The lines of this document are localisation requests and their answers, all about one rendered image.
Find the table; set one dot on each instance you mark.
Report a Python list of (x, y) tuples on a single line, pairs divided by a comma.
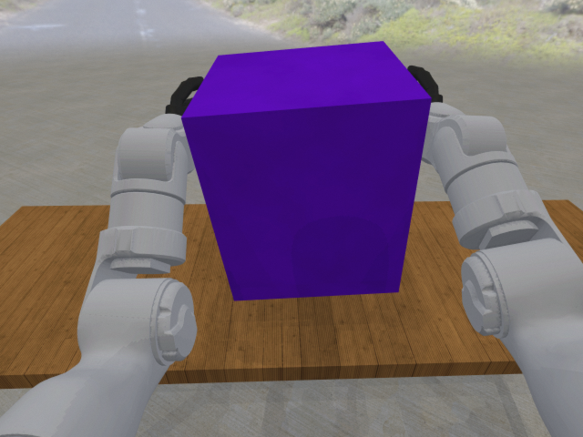
[(47, 255)]

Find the left robot hand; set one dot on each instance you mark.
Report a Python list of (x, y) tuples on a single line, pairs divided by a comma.
[(179, 101)]

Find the robot left upper arm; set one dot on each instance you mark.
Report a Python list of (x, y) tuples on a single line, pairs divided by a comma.
[(130, 332)]

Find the right robot hand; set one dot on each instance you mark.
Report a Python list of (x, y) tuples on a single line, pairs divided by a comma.
[(426, 81)]

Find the right robot forearm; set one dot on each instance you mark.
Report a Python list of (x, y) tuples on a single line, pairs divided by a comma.
[(492, 204)]

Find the carton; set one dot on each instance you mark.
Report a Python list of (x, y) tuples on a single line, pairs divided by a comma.
[(308, 161)]

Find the left robot forearm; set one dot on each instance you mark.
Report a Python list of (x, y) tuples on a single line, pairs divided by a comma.
[(148, 194)]

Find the robot right upper arm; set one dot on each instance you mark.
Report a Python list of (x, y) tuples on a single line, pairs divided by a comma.
[(530, 296)]

